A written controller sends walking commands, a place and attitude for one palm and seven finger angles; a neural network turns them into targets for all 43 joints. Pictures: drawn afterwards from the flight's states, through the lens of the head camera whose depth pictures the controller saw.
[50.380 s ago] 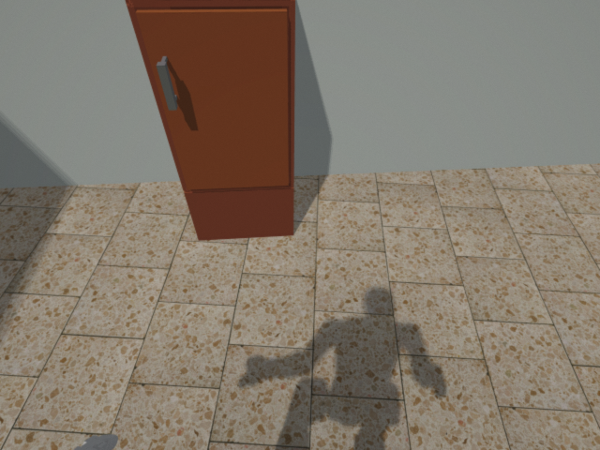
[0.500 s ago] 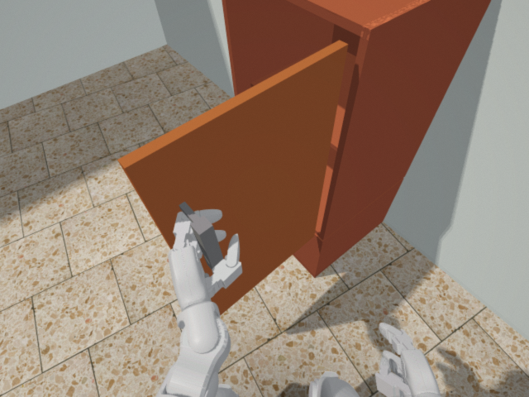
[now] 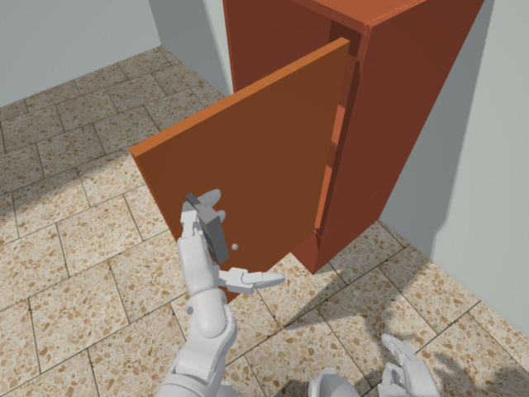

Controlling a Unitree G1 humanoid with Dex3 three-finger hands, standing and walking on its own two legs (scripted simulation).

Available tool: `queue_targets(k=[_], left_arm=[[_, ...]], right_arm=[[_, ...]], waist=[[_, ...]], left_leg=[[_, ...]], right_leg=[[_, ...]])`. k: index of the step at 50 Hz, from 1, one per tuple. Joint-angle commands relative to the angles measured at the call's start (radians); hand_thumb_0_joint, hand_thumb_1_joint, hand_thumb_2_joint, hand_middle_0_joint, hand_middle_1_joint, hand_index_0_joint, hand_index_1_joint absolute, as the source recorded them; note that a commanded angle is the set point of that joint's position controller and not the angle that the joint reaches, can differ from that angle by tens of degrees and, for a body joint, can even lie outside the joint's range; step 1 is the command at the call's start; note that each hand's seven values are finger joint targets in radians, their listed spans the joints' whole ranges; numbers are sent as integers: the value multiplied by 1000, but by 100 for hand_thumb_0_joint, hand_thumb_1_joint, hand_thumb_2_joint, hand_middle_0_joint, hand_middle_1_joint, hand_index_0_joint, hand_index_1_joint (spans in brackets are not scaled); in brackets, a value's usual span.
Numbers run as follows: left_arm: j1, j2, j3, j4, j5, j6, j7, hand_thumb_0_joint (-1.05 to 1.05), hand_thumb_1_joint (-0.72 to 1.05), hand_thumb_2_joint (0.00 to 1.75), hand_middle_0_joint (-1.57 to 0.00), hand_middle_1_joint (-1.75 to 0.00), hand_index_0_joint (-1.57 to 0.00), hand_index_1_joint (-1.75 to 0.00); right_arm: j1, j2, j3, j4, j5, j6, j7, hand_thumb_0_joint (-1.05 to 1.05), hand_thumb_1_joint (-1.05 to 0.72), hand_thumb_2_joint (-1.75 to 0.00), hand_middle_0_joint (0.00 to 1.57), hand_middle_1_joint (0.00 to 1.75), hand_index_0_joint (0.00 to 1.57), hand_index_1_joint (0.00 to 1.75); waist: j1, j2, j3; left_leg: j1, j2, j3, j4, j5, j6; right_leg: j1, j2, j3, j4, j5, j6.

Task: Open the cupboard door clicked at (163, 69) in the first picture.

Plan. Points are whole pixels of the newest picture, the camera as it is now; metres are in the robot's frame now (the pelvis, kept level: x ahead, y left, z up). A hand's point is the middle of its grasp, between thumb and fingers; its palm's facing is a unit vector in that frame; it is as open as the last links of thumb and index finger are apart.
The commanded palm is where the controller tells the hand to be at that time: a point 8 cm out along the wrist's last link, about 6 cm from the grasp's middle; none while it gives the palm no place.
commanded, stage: open thumb and fingers to let go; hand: left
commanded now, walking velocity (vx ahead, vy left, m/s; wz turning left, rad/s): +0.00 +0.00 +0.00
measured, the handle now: (207, 229) +0.36 +0.11 +0.04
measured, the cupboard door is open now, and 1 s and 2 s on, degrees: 92 93 93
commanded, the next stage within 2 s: slide the hand sideways off the handle in 0.08 s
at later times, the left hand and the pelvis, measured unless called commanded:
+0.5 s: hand (226, 268) +0.29 +0.07 +0.05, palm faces -0.14 -0.99 +0.01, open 16.2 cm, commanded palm +0.26 +0.13 +0.04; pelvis +0.00 +0.02 +0.00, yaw +0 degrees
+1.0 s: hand (196, 300) +0.25 +0.11 +0.04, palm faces -0.08 -1.00 -0.03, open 16.3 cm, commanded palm +0.22 +0.17 +0.04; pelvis +0.02 +0.02 -0.02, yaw +0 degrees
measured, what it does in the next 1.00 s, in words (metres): stands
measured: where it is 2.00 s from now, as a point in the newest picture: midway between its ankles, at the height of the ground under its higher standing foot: outside the picture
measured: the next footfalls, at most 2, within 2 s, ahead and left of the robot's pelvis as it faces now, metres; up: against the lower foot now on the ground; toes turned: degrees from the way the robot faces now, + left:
none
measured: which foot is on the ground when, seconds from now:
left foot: down 0.00-1.00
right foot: down 0.00-1.00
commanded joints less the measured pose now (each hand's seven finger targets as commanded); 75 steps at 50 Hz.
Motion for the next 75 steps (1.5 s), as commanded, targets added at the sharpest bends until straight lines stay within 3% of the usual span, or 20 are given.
queue_targets(k=[1, 3, 9, 10, 11, 12, 14, 16, 17, 19, 22, 26, 31, 36, 40, 53, 62, 70, 72, 75], left_arm=[[-268, -68, -30, -182, 34, -52, 31, 0, -50, 30, -17, -40, -17, -40], [-275, -67, -26, -176, 33, -50, 35, 0, -50, 30, -15, -30, -15, -30], [-304, -70, -24, -169, 21, -42, 37, 0, -50, 30, -15, -30, -15, -30], [-288, 17, -227, -201, 141, -76, -170, 0, -50, 30, -15, -30, -15, -30], [-344, 97, -145, -275, 102, -112, -284, 0, -50, 30, -15, -30, -15, -30], [-326, 107, -158, -288, 83, -131, -373, 0, -50, 30, -15, -30, -15, -30], [-301, 106, -178, -276, 0, -123, -540, 0, -50, 30, -15, -30, -15, -30], [-274, 74, -140, -286, -134, -84, -622, 0, -50, 30, -15, -30, -15, -30], [-262, 55, -125, -274, -181, -65, -630, 0, -50, 30, -15, -30, -15, -30], [-187, 72, -62, -300, -229, -40, -611, 0, -50, 30, -15, -30, -15, -30], [-89, 124, -7, -363, -199, -37, -554, 0, -50, 30, -15, -30, -15, -30], [39, 145, -8, -408, -138, -44, -513, 0, -50, 30, -15, -30, -15, -30], [116, 158, -27, -523, -105, -42, -508, 0, -50, 30, -15, -30, -15, -30], [221, 181, -9, -638, -124, -33, -524, 0, -50, 30, -15, -30, -15, -30], [291, 175, -31, -680, -135, -33, -549, 0, -50, 30, -15, -30, -15, -30], [504, 271, 106, -756, -208, -24, -648, 0, -50, 30, -15, -30, -15, -30], [616, 326, 194, -780, -257, -50, -703, 0, -50, 30, -15, -30, -15, -30], [574, 331, 170, -822, -290, -73, -766, 0, -50, 30, -15, -30, -15, -30], [574, 320, 156, -808, -288, -61, -762, 0, -50, 30, -15, -30, -15, -30], [563, 376, 211, -839, -281, -44, -741, 0, -50, 30, -15, -30, -15, -30]], right_arm=[[-71, -90, -29, -146, -3, -45, -6, 0, -90, -90, 20, 30, 20, 30], [-76, -90, -29, -144, -1, -45, -6, 0, -90, -90, 20, 30, 20, 30], [-83, -91, -27, -141, 2, -38, -10, 0, -90, -90, 20, 30, 20, 30], [-7, -122, -25, -115, 0, -44, -13, 0, -90, -90, 20, 30, 20, 30], [-2, -126, -34, -148, 10, -46, -18, 0, -90, -90, 20, 30, 20, 30], [-8, -121, -30, -155, 16, -51, -21, 0, -90, -90, 20, 30, 20, 30], [0, -126, -24, -179, 45, -68, -24, 0, -90, -90, 20, 30, 20, 30], [-18, -128, -12, -214, 75, -81, -30, 0, -90, -90, 20, 30, 20, 30], [-14, -129, -9, -217, 84, -87, -32, 0, -90, -90, 20, 30, 20, 30], [-16, -137, -11, -237, 90, -97, -28, 0, -90, -90, 20, 30, 20, 30], [-11, -138, -14, -261, 78, -102, -12, 0, -90, -90, 20, 30, 20, 30], [0, -140, -19, -286, 68, -88, 9, 0, -90, -90, 20, 30, 20, 30], [7, -137, -23, -320, 67, -75, 10, 0, -90, -90, 20, 30, 20, 30], [15, -131, -22, -338, 71, -76, -4, 0, -90, -90, 20, 30, 20, 30], [26, -129, -18, -343, 70, -86, -11, 0, -90, -90, 20, 30, 20, 30], [39, -133, -24, -366, 80, -100, -31, 0, -90, -90, 20, 30, 20, 30], [34, -135, -35, -371, 87, -104, -40, 0, -90, -90, 20, 30, 20, 30], [33, -151, -36, -372, 93, -129, -50, 0, -90, -90, 20, 30, 20, 30], [31, -152, -34, -376, 92, -132, -50, 0, -90, -90, 20, 30, 20, 30], [37, -153, -36, -385, 95, -128, -53, 0, -90, -90, 20, 30, 20, 30]], waist=[[-26, -110, -242], [-21, -106, -241], [-24, -127, -244], [-104, -158, -212], [-76, -98, -297], [-63, -56, -313], [-75, -49, -268], [-58, -32, -226], [-63, -71, -199], [-29, -106, -214], [8, -92, -245], [15, -102, -221], [10, -65, -225], [5, -64, -244], [-15, -63, -199], [10, -56, -242], [16, -62, -222], [-15, -33, -204], [-16, -40, -186], [3, -35, -214]], left_leg=[[-14, -27, -4, -154, 120, 14], [-14, -28, -5, -155, 116, 13], [-12, -27, -11, -160, 103, 12], [10, -19, -7, -130, 113, 30], [9, -26, -5, -118, 151, 35], [19, -26, -6, -119, 156, 31], [24, -28, -12, -129, 119, 33], [28, -29, -22, -159, 82, 27], [26, -26, -34, -171, 70, 25], [16, -29, -37, -182, 76, 20], [14, -31, -32, -175, 151, 14], [-11, -26, -23, -156, 164, 13], [-8, -23, -22, -138, 171, 12], [1, -22, -25, -117, 218, 11], [-16, -21, -31, -101, 197, 11], [-56, -32, -21, -49, 253, 11], [-105, -33, -15, -19, 234, 13], [-118, -32, -25, 6, 167, 15], [-131, -33, -26, 6, 146, 16], [-123, -33, -25, -9, 132, 16]], right_leg=[[282, 20, 54, -163, 12, 5], [277, 21, 53, -158, 5, 4], [269, 23, 46, -157, -15, 5], [241, 18, 67, -143, 70, 5], [282, 6, 75, -117, 136, -5], [297, 3, 77, -102, 151, -7], [288, 6, 75, -116, 116, -5], [277, 18, 63, -140, 38, -5], [261, 22, 46, -142, 8, 0], [277, 23, 36, -141, -9, 3], [293, 21, 29, -102, 57, -2], [276, 23, 33, -86, 69, -6], [258, 26, 35, -65, 76, -9], [271, 30, 34, -50, 134, -6], [237, 29, 28, -45, 123, 1], [280, 33, 41, -10, 204, 4], [287, 35, 61, -9, 196, 6], [205, 36, 59, -6, 80, 9], [194, 36, 61, -15, 41, 11], [218, 35, 64, -25, 8, 9]])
